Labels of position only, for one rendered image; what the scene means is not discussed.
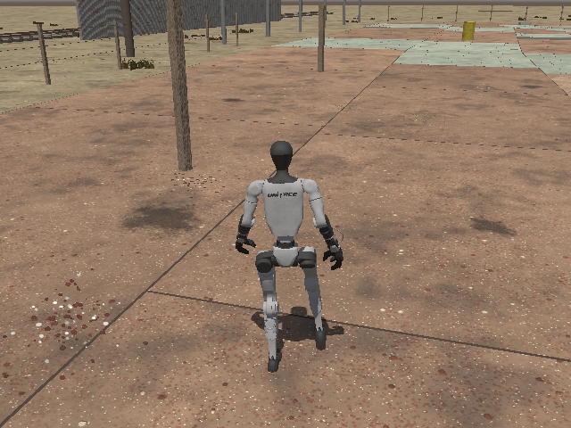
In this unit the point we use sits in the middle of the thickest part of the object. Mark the left robot thigh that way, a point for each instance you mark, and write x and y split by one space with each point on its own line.
267 274

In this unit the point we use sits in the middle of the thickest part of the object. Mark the robot thigh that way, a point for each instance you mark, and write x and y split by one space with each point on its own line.
307 258
267 274

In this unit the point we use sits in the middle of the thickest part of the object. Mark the left robot upper arm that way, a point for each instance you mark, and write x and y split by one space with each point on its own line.
250 204

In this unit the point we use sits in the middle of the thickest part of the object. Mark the right robot upper arm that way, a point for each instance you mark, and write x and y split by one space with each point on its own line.
316 203

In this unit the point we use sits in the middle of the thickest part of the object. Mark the right robot thigh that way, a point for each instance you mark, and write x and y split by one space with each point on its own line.
307 258

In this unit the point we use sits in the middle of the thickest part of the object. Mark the robot left forearm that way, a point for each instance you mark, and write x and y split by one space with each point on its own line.
242 232

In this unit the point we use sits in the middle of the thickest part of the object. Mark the left robot hand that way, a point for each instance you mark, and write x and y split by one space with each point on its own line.
243 250

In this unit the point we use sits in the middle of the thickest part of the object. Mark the robot right forearm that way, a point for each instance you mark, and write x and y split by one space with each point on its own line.
329 236

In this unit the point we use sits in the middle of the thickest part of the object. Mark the right robot hand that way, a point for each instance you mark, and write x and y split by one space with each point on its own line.
338 256

